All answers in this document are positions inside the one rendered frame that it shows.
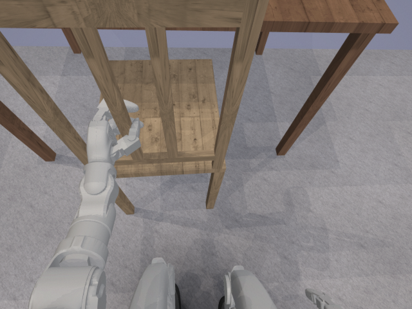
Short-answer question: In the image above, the left robot upper arm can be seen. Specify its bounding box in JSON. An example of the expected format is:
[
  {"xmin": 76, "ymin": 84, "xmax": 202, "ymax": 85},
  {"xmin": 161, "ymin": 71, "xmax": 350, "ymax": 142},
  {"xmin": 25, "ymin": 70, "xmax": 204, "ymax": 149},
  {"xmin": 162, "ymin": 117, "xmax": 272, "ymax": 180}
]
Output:
[{"xmin": 31, "ymin": 266, "xmax": 107, "ymax": 309}]

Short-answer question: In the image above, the robot left thigh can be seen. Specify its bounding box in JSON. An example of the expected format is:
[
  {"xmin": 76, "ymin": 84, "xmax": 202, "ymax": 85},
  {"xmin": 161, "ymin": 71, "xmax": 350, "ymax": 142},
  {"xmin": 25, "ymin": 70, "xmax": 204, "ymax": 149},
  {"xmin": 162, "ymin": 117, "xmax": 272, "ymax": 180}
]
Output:
[{"xmin": 128, "ymin": 263, "xmax": 175, "ymax": 309}]

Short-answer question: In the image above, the robot left forearm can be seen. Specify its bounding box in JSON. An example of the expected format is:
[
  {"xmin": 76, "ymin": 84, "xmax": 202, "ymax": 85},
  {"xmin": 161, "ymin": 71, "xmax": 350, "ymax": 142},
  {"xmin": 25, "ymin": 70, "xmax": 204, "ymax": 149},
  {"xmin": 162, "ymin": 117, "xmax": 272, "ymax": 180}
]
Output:
[{"xmin": 28, "ymin": 161, "xmax": 119, "ymax": 309}]

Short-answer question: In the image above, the chair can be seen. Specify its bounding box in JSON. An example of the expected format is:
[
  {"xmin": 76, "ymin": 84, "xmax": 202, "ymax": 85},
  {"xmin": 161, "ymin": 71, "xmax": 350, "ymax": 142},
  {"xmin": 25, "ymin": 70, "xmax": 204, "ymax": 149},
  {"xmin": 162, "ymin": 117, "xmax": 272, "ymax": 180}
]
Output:
[{"xmin": 0, "ymin": 0, "xmax": 269, "ymax": 215}]

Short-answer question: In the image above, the left robot hand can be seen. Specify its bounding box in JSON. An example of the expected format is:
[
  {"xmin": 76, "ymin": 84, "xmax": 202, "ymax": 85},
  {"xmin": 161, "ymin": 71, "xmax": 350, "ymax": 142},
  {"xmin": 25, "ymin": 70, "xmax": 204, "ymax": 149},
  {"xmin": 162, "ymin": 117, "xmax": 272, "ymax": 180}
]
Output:
[{"xmin": 86, "ymin": 99, "xmax": 144, "ymax": 166}]

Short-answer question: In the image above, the robot right thigh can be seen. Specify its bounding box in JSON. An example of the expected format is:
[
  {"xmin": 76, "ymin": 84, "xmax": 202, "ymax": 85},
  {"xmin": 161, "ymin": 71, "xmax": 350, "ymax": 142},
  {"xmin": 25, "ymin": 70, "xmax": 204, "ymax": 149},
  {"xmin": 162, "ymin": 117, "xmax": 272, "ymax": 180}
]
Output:
[{"xmin": 223, "ymin": 270, "xmax": 277, "ymax": 309}]

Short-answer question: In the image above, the table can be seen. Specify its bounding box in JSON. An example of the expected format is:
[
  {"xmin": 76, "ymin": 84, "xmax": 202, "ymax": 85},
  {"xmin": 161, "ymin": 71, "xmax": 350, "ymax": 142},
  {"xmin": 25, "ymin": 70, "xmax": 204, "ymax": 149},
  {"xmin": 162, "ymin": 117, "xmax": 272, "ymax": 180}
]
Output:
[{"xmin": 0, "ymin": 0, "xmax": 399, "ymax": 162}]

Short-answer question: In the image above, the robot thigh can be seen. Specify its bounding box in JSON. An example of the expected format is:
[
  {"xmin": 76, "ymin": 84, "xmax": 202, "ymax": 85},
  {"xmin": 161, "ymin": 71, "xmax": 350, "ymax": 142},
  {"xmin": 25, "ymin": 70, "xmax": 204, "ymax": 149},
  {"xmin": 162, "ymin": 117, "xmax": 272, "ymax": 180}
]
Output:
[
  {"xmin": 128, "ymin": 263, "xmax": 175, "ymax": 309},
  {"xmin": 223, "ymin": 270, "xmax": 277, "ymax": 309}
]

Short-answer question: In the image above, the right robot hand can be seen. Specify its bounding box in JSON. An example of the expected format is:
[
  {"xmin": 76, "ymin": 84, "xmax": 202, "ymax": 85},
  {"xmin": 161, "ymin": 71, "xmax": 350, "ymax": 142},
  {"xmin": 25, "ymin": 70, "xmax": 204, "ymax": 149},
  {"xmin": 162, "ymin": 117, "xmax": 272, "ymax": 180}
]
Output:
[{"xmin": 305, "ymin": 288, "xmax": 342, "ymax": 309}]

